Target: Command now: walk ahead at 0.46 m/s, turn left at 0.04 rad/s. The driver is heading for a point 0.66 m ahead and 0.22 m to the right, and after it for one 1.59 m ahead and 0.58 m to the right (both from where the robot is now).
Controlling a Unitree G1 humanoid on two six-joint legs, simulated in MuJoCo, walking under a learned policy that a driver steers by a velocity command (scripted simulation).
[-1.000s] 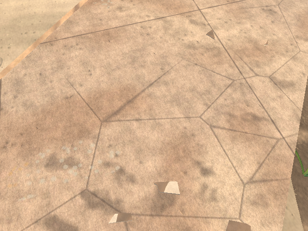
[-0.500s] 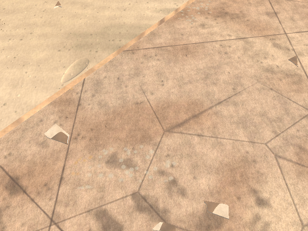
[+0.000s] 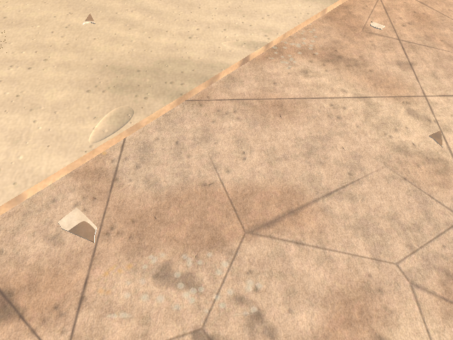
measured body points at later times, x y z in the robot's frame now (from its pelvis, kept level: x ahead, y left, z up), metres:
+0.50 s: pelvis +0.27 -0.06 -0.01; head +0.31 -0.06 +0.43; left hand +0.47 +0.18 -0.11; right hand +0.31 -0.34 -0.13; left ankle +0.20 +0.11 -0.65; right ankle +0.32 -0.13 -0.75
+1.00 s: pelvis +0.55 -0.06 -0.01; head +0.59 -0.06 +0.44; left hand +0.78 +0.14 -0.12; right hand +0.56 -0.37 -0.09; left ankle +0.64 +0.02 -0.75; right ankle +0.45 -0.15 -0.65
